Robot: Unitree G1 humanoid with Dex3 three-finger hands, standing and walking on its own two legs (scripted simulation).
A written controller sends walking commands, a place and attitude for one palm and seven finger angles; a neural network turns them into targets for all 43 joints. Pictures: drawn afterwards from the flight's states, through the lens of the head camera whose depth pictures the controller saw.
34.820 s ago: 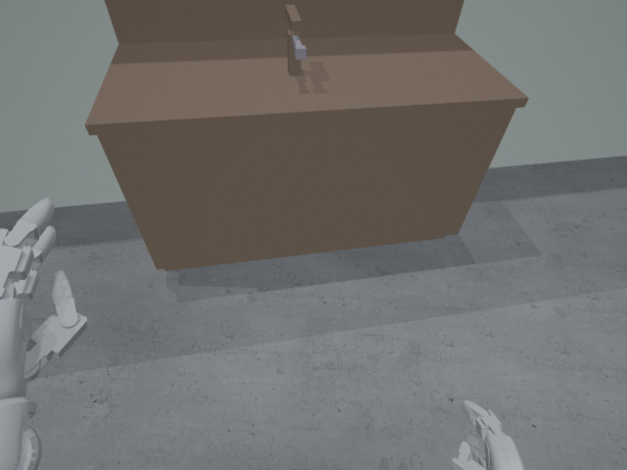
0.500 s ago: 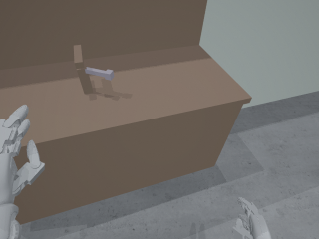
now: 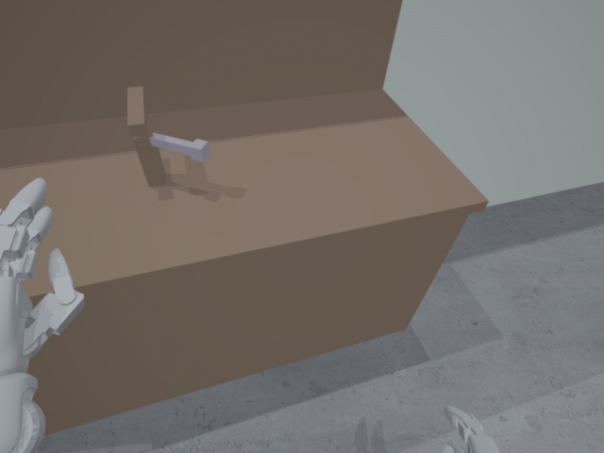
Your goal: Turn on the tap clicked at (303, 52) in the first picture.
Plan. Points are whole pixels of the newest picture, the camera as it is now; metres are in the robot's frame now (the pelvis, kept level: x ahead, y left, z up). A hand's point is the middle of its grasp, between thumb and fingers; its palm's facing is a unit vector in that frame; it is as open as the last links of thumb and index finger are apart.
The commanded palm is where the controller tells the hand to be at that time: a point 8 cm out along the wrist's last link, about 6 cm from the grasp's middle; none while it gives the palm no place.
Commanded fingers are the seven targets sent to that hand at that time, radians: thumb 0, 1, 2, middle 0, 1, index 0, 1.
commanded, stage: take the last steps up to it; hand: left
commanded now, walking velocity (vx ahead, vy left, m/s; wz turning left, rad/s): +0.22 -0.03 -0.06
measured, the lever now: (199, 150) +0.60 +0.24 +0.07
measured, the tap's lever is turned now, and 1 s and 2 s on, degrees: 55 55 55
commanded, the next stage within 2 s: come to a stop and stand still in 0.26 s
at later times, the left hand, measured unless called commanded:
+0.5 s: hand (178, 204) +0.35 +0.18 +0.17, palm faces +0.34 -0.85 -0.41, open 7.4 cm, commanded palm +0.29 +0.23 +0.19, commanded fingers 0.00 0.90 0.90 -0.20 -0.30 -0.20 -0.30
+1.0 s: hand (147, 170) +0.39 +0.23 +0.19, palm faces +0.38 -0.80 -0.47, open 7.4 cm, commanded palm +0.31 +0.24 +0.19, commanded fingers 0.00 0.90 0.90 -0.20 -0.30 -0.20 -0.30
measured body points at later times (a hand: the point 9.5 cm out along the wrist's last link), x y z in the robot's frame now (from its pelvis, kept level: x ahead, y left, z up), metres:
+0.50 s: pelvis +0.12 -0.04 +0.00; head +0.15 -0.05 +0.45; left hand +0.32 +0.22 +0.19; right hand +0.28 -0.29 -0.10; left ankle +0.13 +0.08 -0.71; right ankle +0.15 -0.13 -0.73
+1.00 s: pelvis +0.13 -0.03 +0.01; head +0.16 -0.03 +0.46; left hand +0.36 +0.27 +0.21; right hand +0.33 -0.26 -0.06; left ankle +0.15 +0.08 -0.73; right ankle +0.15 -0.13 -0.73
